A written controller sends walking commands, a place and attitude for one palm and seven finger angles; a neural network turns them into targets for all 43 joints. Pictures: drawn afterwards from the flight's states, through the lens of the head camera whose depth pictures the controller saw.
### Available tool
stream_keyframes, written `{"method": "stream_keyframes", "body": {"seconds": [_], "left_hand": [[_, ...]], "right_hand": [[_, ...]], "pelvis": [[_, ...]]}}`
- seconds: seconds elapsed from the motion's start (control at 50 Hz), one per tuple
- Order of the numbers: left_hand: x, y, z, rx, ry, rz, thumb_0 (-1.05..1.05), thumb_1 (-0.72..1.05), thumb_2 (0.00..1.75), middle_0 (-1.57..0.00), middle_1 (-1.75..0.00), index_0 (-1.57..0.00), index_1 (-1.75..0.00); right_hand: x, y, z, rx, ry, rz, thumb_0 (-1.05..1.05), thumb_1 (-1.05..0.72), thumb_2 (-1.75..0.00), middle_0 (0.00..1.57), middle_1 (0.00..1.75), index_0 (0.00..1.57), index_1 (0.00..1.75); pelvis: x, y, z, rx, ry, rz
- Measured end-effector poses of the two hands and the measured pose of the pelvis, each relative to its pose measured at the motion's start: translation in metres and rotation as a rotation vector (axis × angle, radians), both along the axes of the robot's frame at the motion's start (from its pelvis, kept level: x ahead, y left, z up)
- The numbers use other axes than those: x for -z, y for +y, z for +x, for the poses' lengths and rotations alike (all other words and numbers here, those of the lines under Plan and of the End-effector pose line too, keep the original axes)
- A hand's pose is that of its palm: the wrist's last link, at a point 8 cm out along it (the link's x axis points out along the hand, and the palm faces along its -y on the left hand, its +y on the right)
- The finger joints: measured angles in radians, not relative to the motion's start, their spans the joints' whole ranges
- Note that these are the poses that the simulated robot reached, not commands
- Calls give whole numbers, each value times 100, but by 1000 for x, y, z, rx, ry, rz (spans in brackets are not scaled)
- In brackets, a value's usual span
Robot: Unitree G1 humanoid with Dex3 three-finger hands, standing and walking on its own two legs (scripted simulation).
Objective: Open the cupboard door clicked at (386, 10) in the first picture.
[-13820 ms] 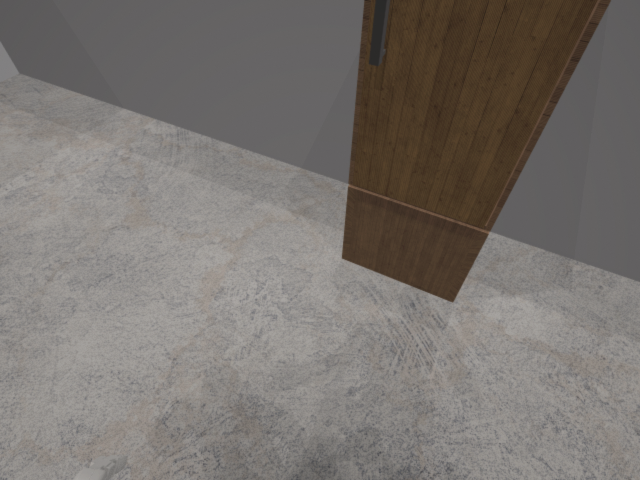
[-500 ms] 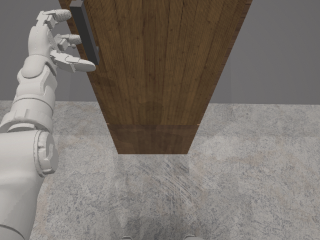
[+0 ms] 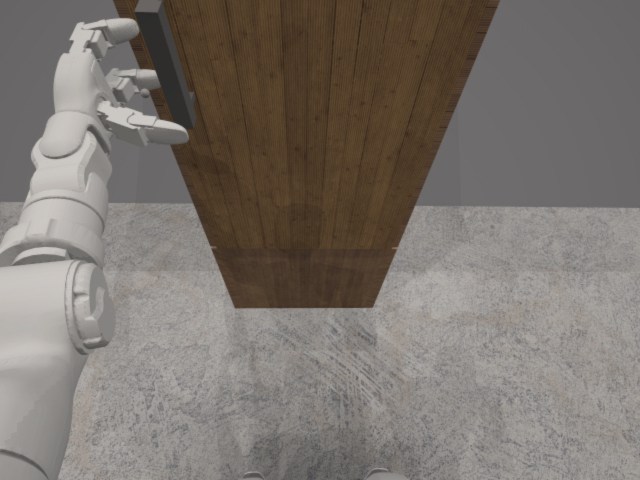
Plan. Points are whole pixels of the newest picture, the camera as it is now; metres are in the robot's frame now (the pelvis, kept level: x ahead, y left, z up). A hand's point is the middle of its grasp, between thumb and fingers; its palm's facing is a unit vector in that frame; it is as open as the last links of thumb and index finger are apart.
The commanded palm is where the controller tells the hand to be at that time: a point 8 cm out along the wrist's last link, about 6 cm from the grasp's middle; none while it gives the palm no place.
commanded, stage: move the hooked fingers beside the handle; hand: left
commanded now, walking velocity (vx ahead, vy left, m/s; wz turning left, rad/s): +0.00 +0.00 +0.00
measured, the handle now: (173, 62) +0.58 +0.15 +0.17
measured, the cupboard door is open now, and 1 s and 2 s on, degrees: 0 0 0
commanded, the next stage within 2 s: none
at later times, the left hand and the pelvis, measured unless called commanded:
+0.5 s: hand (137, 89) +0.53 +0.19 +0.17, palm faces +0.01 -1.00 +0.01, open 14.7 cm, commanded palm +0.51 +0.21 +0.17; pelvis +0.01 +0.00 +0.00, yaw -1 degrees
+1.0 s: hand (135, 91) +0.53 +0.19 +0.17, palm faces -0.03 -1.00 +0.00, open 14.4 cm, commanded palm +0.50 +0.24 +0.17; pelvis +0.01 +0.01 +0.00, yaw -2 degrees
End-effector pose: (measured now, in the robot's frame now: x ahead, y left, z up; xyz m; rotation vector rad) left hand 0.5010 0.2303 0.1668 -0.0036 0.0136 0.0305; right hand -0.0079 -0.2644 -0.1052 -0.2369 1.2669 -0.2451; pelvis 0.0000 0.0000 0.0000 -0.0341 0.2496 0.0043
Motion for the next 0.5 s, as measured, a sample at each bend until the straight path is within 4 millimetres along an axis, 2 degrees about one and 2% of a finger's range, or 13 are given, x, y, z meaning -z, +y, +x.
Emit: {"method": "stream_keyframes", "body": {"seconds": [0.5], "left_hand": [[1, 11, 8, 23, -2, -6, -1, -50, 30, -30, -120, -14, -118]], "right_hand": [[-3, 5, -7, 41, 31, -9, 1, -90, -90, 20, 30, 21, 30]], "pelvis": [[-1, 5, 6, 15, 10, -4]]}}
